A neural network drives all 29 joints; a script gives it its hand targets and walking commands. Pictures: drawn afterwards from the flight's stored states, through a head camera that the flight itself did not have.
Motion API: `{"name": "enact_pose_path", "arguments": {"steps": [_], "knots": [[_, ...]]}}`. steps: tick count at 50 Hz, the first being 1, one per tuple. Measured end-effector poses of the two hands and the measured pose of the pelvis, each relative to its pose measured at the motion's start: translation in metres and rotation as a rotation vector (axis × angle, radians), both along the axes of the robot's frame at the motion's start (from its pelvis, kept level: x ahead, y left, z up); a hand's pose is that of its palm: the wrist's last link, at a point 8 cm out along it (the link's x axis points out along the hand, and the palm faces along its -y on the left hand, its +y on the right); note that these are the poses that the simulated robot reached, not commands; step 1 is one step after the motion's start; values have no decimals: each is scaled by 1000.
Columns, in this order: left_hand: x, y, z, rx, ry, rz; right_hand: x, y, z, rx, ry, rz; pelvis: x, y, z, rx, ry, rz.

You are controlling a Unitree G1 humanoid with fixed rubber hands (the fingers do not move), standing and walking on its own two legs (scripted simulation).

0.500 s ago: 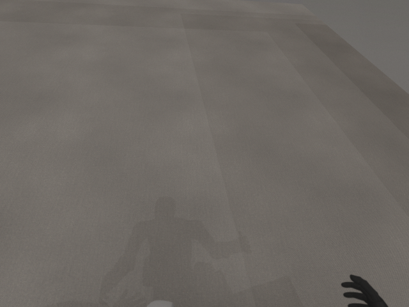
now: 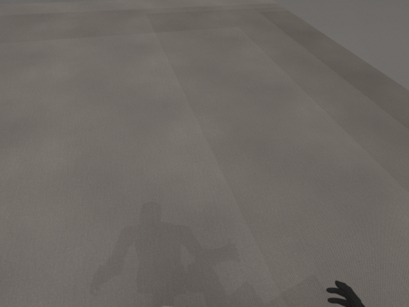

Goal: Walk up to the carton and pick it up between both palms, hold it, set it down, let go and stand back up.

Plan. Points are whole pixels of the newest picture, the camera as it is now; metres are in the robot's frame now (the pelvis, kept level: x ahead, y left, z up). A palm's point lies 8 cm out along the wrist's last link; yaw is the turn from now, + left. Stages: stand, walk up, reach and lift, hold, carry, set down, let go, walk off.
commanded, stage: walk up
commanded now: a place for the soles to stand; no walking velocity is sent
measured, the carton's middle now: out of the picture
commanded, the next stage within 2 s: none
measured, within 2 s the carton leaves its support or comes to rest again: neither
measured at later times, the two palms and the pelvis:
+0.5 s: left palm out of the picture +0.10 +0.40 -0.12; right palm out of the picture -0.04 -0.22 -0.07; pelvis -0.05 +0.11 -0.01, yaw -18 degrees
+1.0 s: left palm out of the picture +0.11 +0.38 -0.08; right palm out of the picture -0.18 -0.20 -0.07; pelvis -0.10 +0.14 +0.01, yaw -33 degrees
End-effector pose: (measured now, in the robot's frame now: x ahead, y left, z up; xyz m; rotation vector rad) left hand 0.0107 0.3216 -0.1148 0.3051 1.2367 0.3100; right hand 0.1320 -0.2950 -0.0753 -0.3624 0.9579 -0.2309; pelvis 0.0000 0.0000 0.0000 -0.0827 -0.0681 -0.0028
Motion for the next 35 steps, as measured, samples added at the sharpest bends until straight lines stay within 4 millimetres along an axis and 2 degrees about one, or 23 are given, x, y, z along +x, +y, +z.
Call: {"name": "enact_pose_path", "arguments": {"steps": [2,4,8,11,14,16,18,20,23,28,31,35], "knots": [[26,6,-14,-42,-36,-53,-13,10,3,-32,13,-28,-3,12,-4,10,8,-27],[45,3,-22,-95,-47,-110,-34,18,13,-57,22,-84,-6,21,-1,22,-2,-72],[65,2,-27,-167,-56,-178,-74,22,34,-125,59,-178,-10,36,8,15,8,-116],[67,8,-27,-189,-13,-216,-98,23,44,-154,69,-246,-15,47,13,32,14,-160],[64,19,-16,-176,39,-262,-119,24,46,-143,59,-317,-20,58,19,57,16,-214],[59,34,-4,-140,49,-280,-128,23,40,-138,52,-340,-25,67,18,62,3,-239],[54,54,0,-93,41,-274,-134,22,27,-139,40,-342,-31,78,9,48,-23,-262],[55,71,4,-68,26,-270,-141,34,17,-118,25,-349,-35,88,4,15,-44,-272],[74,84,0,-60,-33,-305,-157,59,8,-82,27,-367,-44,100,-2,8,-34,-277],[97,75,-6,-105,-74,-420,-200,85,7,-72,13,-460,-59,114,-5,38,-53,-368],[95,71,-1,-133,-61,-462,-221,87,12,-77,9,-499,-69,120,0,62,-42,-407],[86,74,10,-112,-15,-517,-248,81,11,-79,-18,-554,-81,126,2,105,-32,-473]]}}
